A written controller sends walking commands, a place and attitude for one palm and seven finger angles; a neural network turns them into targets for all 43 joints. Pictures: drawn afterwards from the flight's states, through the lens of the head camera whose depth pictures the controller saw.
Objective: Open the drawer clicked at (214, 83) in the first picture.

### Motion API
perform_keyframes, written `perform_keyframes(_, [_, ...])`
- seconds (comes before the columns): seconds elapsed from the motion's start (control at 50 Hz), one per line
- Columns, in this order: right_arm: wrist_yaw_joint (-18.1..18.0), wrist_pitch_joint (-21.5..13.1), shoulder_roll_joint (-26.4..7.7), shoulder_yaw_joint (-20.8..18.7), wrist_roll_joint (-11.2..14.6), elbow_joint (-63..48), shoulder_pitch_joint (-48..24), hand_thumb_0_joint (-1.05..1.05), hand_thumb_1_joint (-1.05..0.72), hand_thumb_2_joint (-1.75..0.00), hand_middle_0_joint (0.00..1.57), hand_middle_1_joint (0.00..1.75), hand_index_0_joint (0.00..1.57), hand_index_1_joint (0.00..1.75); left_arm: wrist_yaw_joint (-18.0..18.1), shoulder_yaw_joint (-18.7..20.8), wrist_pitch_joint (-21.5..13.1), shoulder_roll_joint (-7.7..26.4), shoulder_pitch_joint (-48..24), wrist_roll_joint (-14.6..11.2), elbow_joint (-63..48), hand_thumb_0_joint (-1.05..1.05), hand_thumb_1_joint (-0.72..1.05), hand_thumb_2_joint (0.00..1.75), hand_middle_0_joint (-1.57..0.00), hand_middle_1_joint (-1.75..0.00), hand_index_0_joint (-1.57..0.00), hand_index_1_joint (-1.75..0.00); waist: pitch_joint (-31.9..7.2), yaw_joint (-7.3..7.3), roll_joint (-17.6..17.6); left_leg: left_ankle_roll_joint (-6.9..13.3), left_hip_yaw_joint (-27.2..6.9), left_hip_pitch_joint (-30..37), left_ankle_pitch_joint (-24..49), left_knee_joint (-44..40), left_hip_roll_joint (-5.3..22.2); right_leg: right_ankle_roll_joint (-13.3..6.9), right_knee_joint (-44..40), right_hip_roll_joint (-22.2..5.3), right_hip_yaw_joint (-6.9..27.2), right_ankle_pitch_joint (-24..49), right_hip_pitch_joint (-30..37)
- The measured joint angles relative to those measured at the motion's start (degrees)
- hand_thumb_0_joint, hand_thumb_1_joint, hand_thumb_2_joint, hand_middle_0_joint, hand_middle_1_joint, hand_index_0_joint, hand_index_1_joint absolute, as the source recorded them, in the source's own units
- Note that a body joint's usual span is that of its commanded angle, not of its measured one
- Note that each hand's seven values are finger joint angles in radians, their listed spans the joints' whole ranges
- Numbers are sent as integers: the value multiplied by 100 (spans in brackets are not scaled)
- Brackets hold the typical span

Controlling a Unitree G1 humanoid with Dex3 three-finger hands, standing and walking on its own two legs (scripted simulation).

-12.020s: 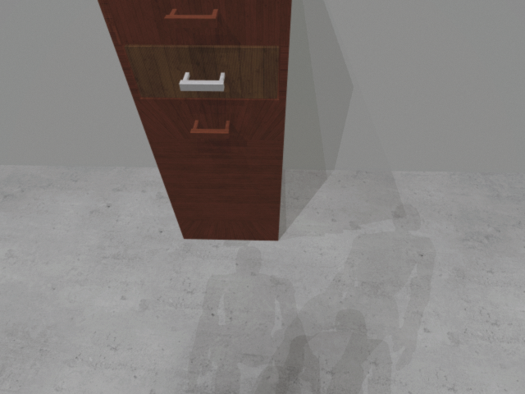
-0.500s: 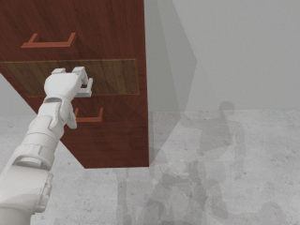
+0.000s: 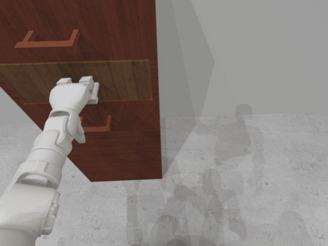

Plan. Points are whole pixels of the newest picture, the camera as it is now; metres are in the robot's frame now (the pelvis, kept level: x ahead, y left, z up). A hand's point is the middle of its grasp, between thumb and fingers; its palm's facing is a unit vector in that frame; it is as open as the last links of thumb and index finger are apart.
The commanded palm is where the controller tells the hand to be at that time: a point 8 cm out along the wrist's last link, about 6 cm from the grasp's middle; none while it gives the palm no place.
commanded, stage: lower the fingers behind the handle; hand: left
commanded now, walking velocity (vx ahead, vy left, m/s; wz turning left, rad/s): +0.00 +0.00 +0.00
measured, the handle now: (77, 93) +0.49 +0.23 +0.07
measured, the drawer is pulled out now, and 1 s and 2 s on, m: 0.00 0.00 0.08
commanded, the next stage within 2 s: close the thumb around the handle in 0.02 s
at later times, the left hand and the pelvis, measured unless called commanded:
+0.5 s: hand (79, 110) +0.45 +0.23 +0.05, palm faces -0.05 -0.04 -1.00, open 9.9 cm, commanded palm +0.44 +0.23 +0.11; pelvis +0.00 +0.00 +0.00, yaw +0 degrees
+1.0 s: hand (79, 111) +0.45 +0.23 +0.05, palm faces -0.07 -0.04 -1.00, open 5.3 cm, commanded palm +0.43 +0.23 +0.11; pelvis +0.00 +0.00 +0.00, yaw +0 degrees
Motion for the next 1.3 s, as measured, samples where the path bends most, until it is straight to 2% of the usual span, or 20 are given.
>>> perform_keyframes(0.18, [-36,-15,23,45,17,-162,-43,1,-91,-90,20,30,21,30,-141,19,-95,40,86,14,-51,0,-48,31,-32,-120,-31,-121,35,-10,-17,18,48,128,27,-87,-9,19,-70,-9,49,36,104])
perform_keyframes(0.28, [-36,-46,-14,32,13,-154,-61,1,-91,-90,20,30,21,30,-74,-18,-138,19,33,34,-44,0,-39,35,-33,-121,-31,-121,49,17,-37,20,22,64,21,-46,-24,20,-24,-22,23,14,51])
perform_keyframes(0.42, [-33,-39,-55,5,2,-121,-76,1,-91,-90,20,30,21,30,-29,-14,-91,3,19,35,-44,0,-10,47,-35,-124,-33,-124,36,10,-42,11,0,24,4,-16,-17,12,-13,-12,5,2,25])
perform_keyframes(0.68, [-80,-13,-44,37,27,-112,-25,1,-91,-90,20,30,20,30,-104,-15,-92,78,-28,6,27,0,58,76,-40,-132,-38,-131,32,-19,-33,-18,-24,46,16,-49,-1,-16,-48,11,-11,7,50])
perform_keyframes(0.78, [-86,-8,-39,40,31,-114,-19,1,-91,-90,20,30,21,30,-138,31,-124,108,8,-7,20,0,75,84,-41,-133,-39,-132,29,-26,-27,-26,-17,55,18,-59,11,-25,-54,22,-1,11,51])
perform_keyframes(1.04, [-81,10,-54,4,26,-135,-43,1,-91,-90,20,30,20,30,-171,152,-155,136,266,-10,-206,0,79,86,-42,-135,-39,-133,23,-26,-14,-34,32,120,-4,-101,29,-28,-89,39,57,8,90])
perform_keyframes(1.3, [22,66,-58,-45,71,-276,-235,1,-91,-90,20,30,20,30,-253,135,139,-37,1573,-220,-1702,0,78,86,-42,-135,-42,-132,17,142,46,-18,154,599,-56,-368,-9,13,-361,6,185,4,530])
